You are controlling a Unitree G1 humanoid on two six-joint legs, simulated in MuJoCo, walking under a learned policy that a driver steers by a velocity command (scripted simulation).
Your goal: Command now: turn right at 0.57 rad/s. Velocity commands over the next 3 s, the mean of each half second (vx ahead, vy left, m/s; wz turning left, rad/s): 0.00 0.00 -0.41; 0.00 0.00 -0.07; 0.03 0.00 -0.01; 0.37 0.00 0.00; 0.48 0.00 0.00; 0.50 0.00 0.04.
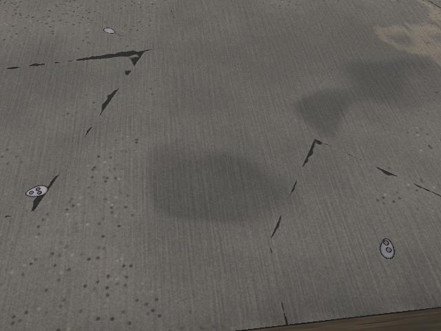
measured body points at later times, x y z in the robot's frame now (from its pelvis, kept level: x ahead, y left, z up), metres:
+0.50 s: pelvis +0.00 -0.08 +0.00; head +0.03 -0.09 +0.44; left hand +0.21 +0.16 -0.09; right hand +0.07 -0.39 -0.11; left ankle +0.02 +0.06 -0.70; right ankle -0.02 -0.17 -0.75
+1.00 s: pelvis +0.01 -0.08 -0.02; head +0.03 -0.09 +0.43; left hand +0.23 +0.13 -0.11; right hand +0.09 -0.37 -0.13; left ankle +0.04 +0.06 -0.75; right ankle -0.02 -0.17 -0.75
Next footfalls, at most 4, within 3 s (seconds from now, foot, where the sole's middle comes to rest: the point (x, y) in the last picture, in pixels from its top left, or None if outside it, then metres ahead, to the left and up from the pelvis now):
0.30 right None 0.02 -0.18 -0.79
0.64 left None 0.08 0.05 -0.79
1.66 left None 0.15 0.04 -0.79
2.12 right None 0.42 -0.23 -0.79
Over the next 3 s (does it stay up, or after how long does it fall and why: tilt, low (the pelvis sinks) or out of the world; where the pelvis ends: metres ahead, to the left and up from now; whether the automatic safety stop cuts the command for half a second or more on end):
stays up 0.81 -0.18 -0.17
